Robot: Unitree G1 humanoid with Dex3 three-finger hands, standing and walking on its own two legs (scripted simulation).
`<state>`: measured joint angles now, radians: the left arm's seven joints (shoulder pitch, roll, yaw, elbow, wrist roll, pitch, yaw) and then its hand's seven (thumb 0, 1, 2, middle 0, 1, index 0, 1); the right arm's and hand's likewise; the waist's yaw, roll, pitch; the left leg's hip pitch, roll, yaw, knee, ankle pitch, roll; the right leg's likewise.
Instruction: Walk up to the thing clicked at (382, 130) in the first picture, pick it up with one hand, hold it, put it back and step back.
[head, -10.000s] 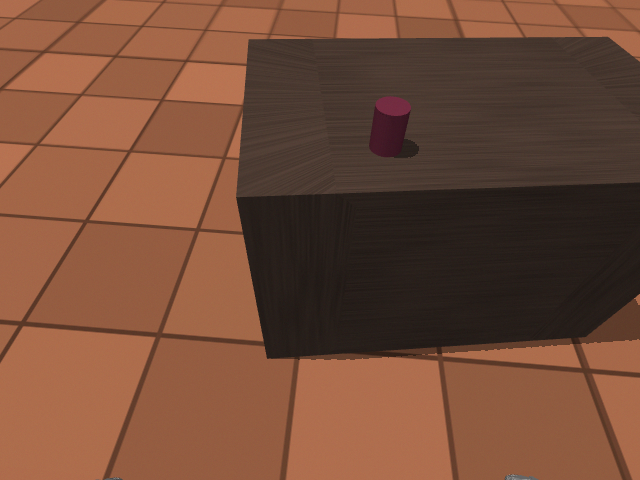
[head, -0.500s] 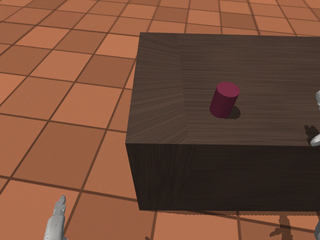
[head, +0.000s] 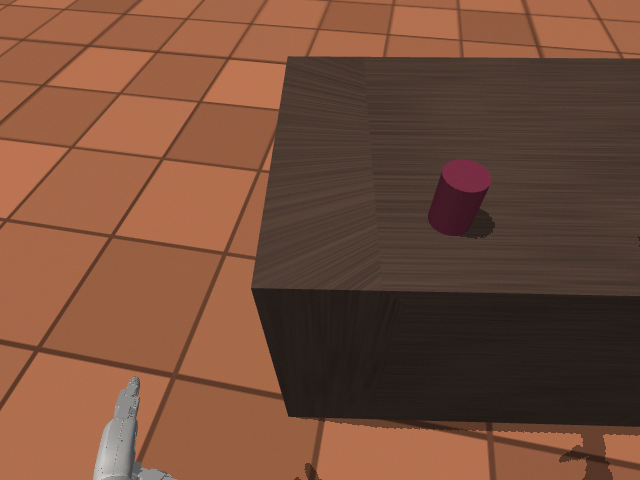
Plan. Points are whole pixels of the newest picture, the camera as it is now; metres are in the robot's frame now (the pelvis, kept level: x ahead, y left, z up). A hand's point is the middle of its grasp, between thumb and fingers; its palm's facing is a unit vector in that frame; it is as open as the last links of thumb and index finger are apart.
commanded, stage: go down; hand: right
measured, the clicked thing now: (457, 198) +0.50 -0.19 +0.04
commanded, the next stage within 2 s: approach in 1.18 s
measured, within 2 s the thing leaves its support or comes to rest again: neither
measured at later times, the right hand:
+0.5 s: hand out of the picture +0.39 -0.38 +0.18, palm faces +0.20 +0.98 +0.01, open 17.7 cm
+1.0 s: hand out of the picture +0.40 -0.38 +0.17, palm faces +0.20 +0.98 +0.00, open 17.7 cm
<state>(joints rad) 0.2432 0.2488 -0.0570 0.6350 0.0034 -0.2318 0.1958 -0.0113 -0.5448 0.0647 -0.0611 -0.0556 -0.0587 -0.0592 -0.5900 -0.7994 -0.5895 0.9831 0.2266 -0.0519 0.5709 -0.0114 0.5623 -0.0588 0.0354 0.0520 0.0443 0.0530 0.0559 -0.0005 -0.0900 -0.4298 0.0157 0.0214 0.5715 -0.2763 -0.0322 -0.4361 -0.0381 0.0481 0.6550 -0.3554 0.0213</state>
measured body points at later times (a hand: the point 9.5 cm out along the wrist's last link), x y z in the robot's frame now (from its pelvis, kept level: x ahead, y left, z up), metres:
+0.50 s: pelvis +0.00 +0.00 -0.01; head +0.05 -0.02 +0.44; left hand +0.15 +0.27 -0.07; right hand +0.37 -0.43 +0.18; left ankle +0.00 +0.14 -0.73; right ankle -0.02 -0.13 -0.73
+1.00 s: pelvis +0.00 -0.01 -0.01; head +0.05 -0.03 +0.44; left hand +0.14 +0.26 -0.07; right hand +0.38 -0.44 +0.18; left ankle +0.00 +0.14 -0.73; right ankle -0.02 -0.13 -0.73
